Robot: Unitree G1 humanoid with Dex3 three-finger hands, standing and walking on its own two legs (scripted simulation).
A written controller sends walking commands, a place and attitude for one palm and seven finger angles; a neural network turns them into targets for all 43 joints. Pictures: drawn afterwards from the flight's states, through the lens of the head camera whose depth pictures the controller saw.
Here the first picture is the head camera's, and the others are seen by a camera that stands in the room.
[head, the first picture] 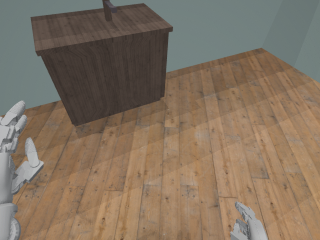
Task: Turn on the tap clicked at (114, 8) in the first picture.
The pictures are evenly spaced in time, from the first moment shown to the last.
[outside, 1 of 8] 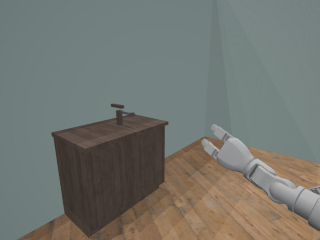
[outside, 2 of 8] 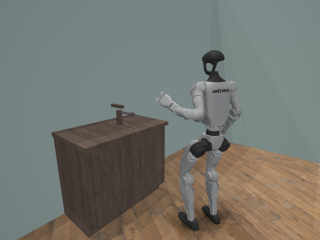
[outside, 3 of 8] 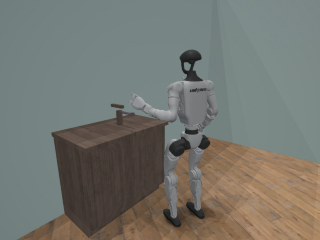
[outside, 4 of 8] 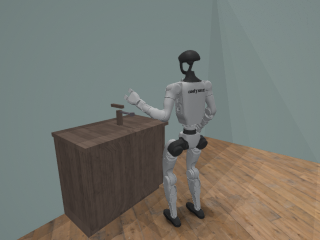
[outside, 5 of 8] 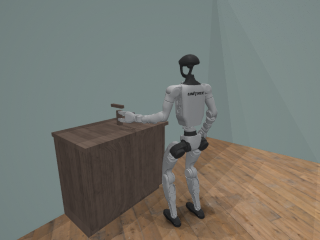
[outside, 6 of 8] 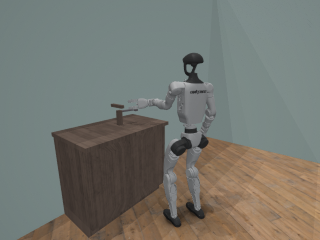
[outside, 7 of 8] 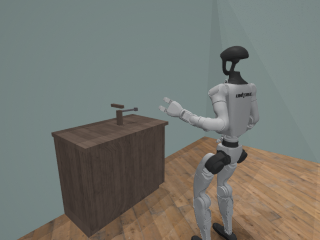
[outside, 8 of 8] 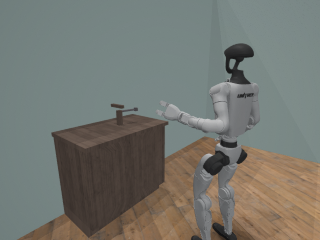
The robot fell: no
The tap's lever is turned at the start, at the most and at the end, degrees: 0 78 78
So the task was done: yes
